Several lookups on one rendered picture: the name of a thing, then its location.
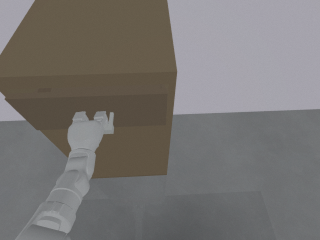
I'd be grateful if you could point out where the handle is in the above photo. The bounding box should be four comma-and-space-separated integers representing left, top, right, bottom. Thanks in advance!
103, 112, 114, 134

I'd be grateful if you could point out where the drawer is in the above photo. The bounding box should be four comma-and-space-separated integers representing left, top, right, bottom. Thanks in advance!
5, 84, 168, 131

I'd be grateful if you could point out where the left robot hand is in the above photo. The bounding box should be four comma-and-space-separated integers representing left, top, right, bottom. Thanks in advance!
67, 111, 109, 152

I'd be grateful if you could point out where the left robot forearm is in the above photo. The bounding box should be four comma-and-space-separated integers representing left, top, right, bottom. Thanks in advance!
15, 148, 96, 240

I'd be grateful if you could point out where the robot left upper arm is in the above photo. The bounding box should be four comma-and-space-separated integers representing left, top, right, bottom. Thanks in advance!
20, 224, 71, 240

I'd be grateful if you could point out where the cabinet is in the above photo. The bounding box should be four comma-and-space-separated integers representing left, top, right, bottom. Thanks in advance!
0, 0, 177, 179

